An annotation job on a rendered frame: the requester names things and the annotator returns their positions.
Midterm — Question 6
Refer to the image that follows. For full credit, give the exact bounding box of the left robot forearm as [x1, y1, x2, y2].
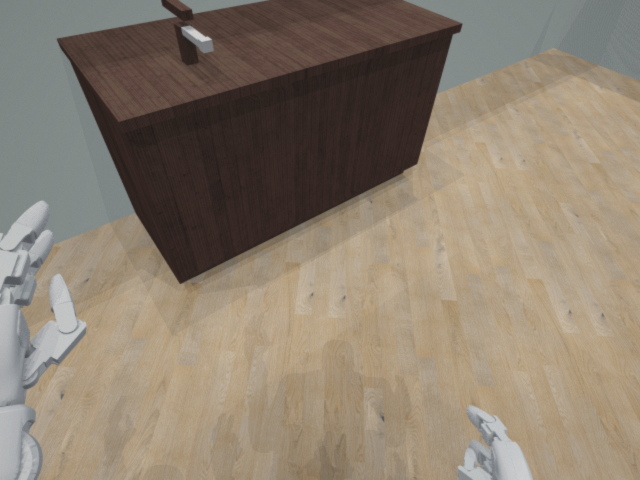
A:
[0, 404, 43, 480]

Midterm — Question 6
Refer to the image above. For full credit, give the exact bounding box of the tap lever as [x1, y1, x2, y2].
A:
[181, 26, 214, 53]

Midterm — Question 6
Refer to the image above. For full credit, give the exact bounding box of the counter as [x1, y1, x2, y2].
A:
[57, 0, 462, 284]

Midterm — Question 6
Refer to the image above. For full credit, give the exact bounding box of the right robot hand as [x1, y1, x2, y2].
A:
[458, 405, 533, 480]

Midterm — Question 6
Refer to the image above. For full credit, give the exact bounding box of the left robot hand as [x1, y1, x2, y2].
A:
[0, 201, 86, 407]

